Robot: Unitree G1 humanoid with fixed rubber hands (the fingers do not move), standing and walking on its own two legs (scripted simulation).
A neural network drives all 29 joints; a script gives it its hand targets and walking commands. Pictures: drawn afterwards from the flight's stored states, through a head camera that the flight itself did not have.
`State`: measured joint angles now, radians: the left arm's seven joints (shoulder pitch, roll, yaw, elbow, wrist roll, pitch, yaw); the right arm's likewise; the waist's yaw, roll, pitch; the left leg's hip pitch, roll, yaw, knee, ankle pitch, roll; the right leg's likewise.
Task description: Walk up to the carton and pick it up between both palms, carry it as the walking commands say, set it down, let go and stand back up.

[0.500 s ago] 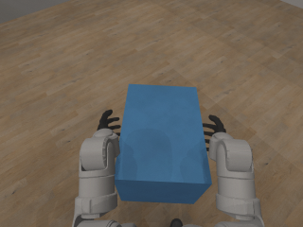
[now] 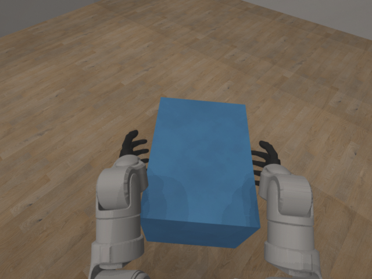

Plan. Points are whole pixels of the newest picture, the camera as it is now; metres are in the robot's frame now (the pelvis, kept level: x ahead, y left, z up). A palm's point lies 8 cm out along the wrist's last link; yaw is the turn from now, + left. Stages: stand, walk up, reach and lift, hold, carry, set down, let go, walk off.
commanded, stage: carry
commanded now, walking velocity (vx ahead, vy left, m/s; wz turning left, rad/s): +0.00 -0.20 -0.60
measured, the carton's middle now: (197, 171) +0.35 +0.01 +0.00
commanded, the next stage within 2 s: none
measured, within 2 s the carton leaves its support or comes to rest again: neither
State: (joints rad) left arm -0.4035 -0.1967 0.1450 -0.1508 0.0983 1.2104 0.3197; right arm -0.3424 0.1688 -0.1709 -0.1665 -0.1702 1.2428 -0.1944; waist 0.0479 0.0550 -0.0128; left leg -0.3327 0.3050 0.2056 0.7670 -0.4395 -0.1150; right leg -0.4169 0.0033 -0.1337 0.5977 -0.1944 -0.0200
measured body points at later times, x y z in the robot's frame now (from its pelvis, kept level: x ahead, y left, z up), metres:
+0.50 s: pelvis -0.05 -0.05 +0.02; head +0.03 -0.04 +0.46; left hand +0.30 +0.01 +0.08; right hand +0.22 -0.26 +0.07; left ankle +0.00 +0.06 -0.72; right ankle -0.09 -0.23 -0.64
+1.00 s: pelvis -0.16 -0.17 +0.00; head -0.10 -0.19 +0.44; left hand +0.19 -0.25 +0.05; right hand +0.01 -0.47 +0.06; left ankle -0.10 -0.10 -0.70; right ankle -0.13 -0.27 -0.72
